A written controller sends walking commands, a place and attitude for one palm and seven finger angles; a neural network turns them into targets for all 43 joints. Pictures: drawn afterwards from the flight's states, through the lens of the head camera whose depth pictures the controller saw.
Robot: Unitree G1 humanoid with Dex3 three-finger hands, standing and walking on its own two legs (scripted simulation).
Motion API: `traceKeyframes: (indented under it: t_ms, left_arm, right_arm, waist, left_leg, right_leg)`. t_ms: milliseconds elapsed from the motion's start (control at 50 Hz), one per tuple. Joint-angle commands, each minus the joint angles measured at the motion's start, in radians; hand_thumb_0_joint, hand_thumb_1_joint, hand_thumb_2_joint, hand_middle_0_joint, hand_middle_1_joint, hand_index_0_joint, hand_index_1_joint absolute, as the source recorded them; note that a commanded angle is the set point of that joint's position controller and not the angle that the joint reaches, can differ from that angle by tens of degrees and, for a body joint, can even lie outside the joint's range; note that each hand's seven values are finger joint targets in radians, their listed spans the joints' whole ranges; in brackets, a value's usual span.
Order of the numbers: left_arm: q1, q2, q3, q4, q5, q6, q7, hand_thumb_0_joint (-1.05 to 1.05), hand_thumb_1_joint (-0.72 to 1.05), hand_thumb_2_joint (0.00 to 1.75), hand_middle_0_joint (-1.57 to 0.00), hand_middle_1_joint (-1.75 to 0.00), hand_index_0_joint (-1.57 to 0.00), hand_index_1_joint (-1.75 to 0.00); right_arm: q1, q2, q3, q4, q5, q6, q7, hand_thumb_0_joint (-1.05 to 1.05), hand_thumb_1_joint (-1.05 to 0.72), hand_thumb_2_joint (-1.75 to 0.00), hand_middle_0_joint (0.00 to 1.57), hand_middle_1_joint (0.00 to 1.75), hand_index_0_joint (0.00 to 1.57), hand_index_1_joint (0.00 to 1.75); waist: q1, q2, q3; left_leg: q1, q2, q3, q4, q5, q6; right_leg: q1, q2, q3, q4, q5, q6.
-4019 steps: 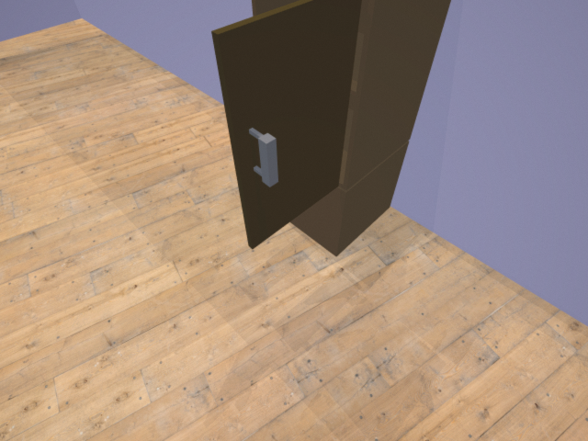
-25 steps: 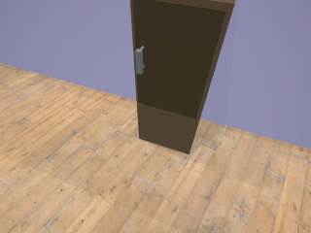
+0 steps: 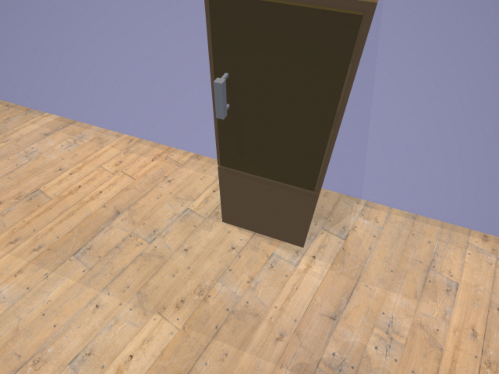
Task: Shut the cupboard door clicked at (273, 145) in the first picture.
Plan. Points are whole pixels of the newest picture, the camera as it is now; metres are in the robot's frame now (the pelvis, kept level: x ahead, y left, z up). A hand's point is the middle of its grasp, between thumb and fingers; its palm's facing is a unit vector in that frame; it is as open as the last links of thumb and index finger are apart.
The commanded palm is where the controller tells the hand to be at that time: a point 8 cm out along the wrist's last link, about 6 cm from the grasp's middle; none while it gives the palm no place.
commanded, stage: look to check the result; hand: left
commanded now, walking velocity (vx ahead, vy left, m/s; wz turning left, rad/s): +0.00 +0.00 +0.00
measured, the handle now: (223, 95) +0.86 +0.12 -0.02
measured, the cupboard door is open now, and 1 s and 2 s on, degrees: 0 0 0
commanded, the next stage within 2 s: stand and wait in 0.04 s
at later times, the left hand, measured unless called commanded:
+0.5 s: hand out of the picture +0.00 +0.18 -0.18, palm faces +0.02 -0.98 -0.20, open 7.4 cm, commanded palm none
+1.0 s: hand out of the picture +0.00 +0.16 -0.18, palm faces +0.03 -0.98 -0.19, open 7.4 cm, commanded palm none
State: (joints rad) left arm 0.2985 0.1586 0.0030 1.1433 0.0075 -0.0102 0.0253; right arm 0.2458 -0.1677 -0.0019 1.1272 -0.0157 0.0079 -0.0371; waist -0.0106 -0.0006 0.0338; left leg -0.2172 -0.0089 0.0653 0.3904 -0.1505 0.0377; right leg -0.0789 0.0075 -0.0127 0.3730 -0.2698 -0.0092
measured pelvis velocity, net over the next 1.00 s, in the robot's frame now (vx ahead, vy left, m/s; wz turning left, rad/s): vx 0.03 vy -0.01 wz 0.00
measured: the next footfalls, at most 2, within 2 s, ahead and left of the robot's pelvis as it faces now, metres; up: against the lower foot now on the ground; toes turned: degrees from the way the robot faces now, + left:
none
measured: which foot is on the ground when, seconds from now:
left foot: down 0.00-1.00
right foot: down 0.00-1.00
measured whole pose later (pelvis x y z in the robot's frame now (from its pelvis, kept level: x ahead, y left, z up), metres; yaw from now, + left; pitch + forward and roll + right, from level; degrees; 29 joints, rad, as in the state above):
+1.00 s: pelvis +0.03 -0.01 +0.00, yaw +0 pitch -1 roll +0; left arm 0.30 0.15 0.00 1.15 0.00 -0.01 0.03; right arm 0.25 -0.16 0.01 1.15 -0.01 0.01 -0.04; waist -0.01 -0.01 0.04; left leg -0.18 -0.01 0.06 0.37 -0.18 0.02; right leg -0.03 0.01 -0.01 0.34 -0.29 -0.02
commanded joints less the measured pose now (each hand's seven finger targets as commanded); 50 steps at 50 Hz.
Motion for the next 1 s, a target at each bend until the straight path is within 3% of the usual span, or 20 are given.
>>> traceKeyframes:
  t_ms: [0, 300, 980]
  left_arm:
    - [0.073, 0.123, 0.022, -0.014, 0.005, -0.009, 0.010, 0.00, 0.90, 0.90, -0.20, -0.30, -0.20, -0.30]
    - [0.056, 0.133, 0.023, -0.015, 0.003, -0.009, 0.009, 0.00, 0.90, 0.90, -0.20, -0.30, -0.20, -0.30]
    - [0.095, 0.096, 0.016, 0.005, 0.001, -0.005, 0.015, 0.00, 0.90, 0.90, -0.20, -0.30, -0.20, -0.30]
  right_arm:
    - [0.050, -0.130, -0.021, -0.032, 0.006, -0.016, -0.003, 0.00, -0.90, -0.90, 0.20, 0.30, 0.20, 0.30]
    - [0.029, -0.143, -0.016, -0.029, 0.006, -0.019, -0.004, 0.00, -0.90, -0.90, 0.20, 0.30, 0.20, 0.30]
    - [0.062, -0.104, -0.010, -0.007, 0.006, -0.016, -0.009, 0.00, -0.90, -0.90, 0.20, 0.30, 0.20, 0.30]
  waist:
    - [0.002, 0.001, 0.034]
    - [0.006, -0.007, 0.028]
    - [0.006, 0.000, 0.056]
  left_leg:
    - [0.097, 0.114, -0.127, -0.062, 0.082, 0.005]
    - [0.117, 0.116, -0.126, -0.059, 0.140, 0.005]
    - [0.117, 0.114, -0.113, -0.060, 0.141, 0.003]
  right_leg:
    - [-0.120, -0.101, 0.085, -0.096, 0.105, -0.035]
    - [-0.085, -0.107, 0.077, -0.105, 0.152, -0.031]
    - [-0.078, -0.108, 0.074, -0.104, 0.163, -0.030]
